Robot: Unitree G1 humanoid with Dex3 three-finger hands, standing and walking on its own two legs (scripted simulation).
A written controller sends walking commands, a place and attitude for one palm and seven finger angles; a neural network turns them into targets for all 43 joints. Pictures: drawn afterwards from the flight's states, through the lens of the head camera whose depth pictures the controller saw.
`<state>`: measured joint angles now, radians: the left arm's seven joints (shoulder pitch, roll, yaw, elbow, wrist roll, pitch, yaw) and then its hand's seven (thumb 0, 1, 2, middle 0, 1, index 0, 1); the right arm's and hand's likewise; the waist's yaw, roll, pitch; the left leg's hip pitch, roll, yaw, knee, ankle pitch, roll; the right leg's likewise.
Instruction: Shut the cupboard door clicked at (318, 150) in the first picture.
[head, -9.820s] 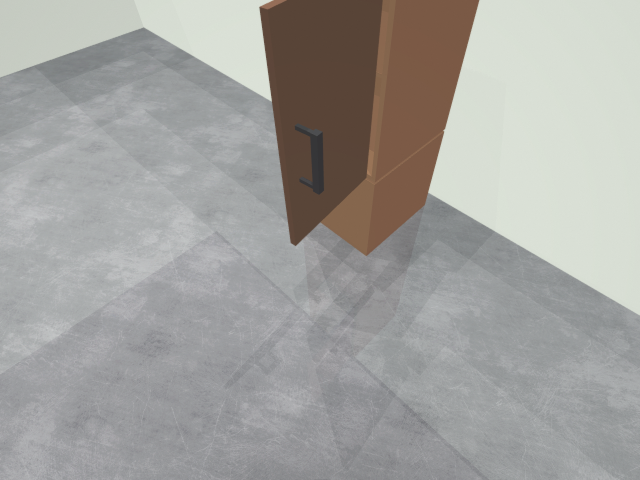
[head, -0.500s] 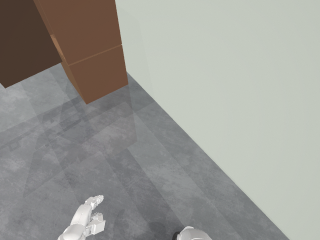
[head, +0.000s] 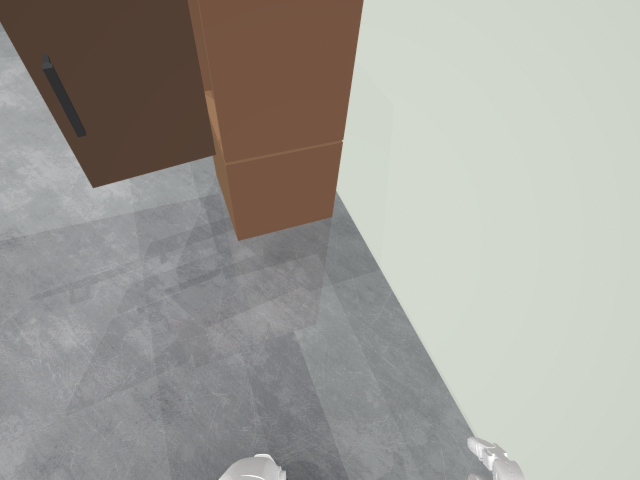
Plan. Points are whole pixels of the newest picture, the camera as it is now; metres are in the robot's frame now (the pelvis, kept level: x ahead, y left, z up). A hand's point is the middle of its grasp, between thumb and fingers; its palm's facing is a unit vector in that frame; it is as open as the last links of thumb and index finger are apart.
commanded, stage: walk to a spot facing it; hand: left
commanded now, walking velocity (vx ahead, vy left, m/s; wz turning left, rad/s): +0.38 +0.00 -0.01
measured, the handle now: (64, 97) +0.78 +0.62 -0.04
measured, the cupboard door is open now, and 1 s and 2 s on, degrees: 97 97 97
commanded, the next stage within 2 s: turn to face it in 0.28 s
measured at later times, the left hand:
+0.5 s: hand (253, 321) +0.37 +0.14 -0.15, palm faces -0.12 -0.97 -0.20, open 7.3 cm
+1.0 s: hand (208, 339) +0.34 +0.22 -0.18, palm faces +0.26 -0.94 -0.20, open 7.3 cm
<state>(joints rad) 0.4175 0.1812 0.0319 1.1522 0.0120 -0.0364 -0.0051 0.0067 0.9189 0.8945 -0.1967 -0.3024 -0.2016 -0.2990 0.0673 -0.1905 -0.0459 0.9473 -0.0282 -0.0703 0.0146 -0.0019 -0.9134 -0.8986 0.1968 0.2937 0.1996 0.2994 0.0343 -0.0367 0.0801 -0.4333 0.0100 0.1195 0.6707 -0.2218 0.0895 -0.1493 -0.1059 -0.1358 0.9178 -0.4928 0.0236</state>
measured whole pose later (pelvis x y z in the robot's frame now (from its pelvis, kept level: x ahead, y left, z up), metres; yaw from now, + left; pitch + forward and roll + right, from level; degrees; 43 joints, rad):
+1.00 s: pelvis +0.32 +0.00 +0.00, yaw +13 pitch +1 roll -1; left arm 0.18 0.25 0.07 0.97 0.02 0.04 0.01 0.00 0.92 0.89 -0.20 -0.30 -0.20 -0.30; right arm 0.09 -0.23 -0.06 0.91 -0.02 0.01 0.01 0.00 -0.91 -0.90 0.20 0.29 0.20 0.30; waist 0.00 -0.07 0.07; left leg -0.38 0.01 0.09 0.68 -0.32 0.06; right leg -0.37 -0.12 -0.15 0.95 -0.54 0.05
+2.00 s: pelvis +0.37 -0.05 +0.03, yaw +35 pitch +1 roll +3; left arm 0.37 0.20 0.06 1.07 0.03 -0.04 0.01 0.01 0.91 0.89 -0.20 -0.30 -0.21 -0.30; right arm 0.08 -0.23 -0.06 0.98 -0.02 0.05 0.04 0.00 -0.91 -0.90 0.20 0.29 0.20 0.30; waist 0.08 -0.03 0.06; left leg -0.36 0.03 0.04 0.78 -0.38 -0.04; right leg -0.11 -0.09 -0.21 0.35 -0.25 -0.02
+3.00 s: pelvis +0.55 +0.17 +0.01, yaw +34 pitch +1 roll +0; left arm 0.20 0.21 0.06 1.02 0.00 0.05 0.04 0.00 0.92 0.89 -0.20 -0.30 -0.20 -0.30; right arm 0.15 -0.17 -0.03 1.00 -0.02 0.01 -0.05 0.00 -0.93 -0.90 0.20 0.29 0.20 0.30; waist 0.01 -0.03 0.10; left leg -0.35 0.03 0.07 0.58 -0.24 0.02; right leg -0.36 0.01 -0.03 0.99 -0.58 0.00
